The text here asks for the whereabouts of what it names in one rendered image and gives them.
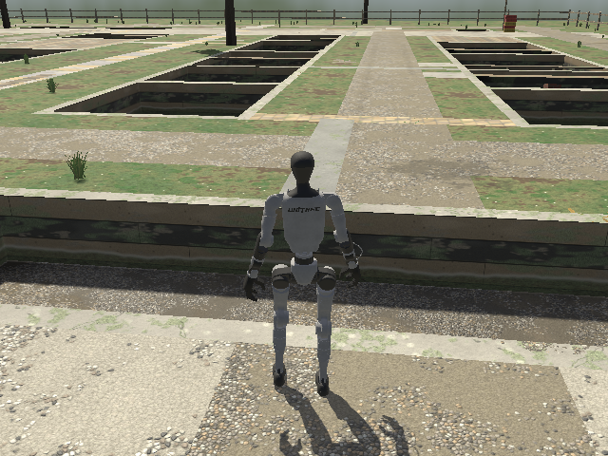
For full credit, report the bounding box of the robot right shin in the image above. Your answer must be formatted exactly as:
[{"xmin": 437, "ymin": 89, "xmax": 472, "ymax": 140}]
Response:
[{"xmin": 317, "ymin": 321, "xmax": 332, "ymax": 383}]

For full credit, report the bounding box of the right robot hand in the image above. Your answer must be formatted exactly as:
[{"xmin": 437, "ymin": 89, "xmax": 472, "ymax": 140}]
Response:
[{"xmin": 339, "ymin": 265, "xmax": 361, "ymax": 288}]

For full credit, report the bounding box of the robot right upper arm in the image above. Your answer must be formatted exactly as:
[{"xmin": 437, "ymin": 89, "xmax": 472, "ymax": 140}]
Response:
[{"xmin": 323, "ymin": 192, "xmax": 349, "ymax": 243}]

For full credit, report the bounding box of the left robot hand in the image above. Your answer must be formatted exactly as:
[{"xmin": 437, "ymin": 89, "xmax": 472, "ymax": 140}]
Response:
[{"xmin": 243, "ymin": 275, "xmax": 265, "ymax": 302}]

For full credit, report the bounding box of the right robot forearm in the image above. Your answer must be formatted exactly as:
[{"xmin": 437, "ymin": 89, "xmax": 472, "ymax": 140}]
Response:
[{"xmin": 339, "ymin": 228, "xmax": 358, "ymax": 269}]

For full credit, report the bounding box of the left robot forearm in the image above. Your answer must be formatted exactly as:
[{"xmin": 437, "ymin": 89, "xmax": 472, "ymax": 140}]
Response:
[{"xmin": 247, "ymin": 233, "xmax": 268, "ymax": 278}]

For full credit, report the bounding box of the robot left upper arm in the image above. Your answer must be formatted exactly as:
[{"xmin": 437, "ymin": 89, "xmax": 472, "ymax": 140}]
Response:
[{"xmin": 259, "ymin": 193, "xmax": 283, "ymax": 247}]

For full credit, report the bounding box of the humanoid robot head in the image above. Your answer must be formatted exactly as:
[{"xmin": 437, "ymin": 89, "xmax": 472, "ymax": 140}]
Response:
[{"xmin": 287, "ymin": 151, "xmax": 319, "ymax": 198}]

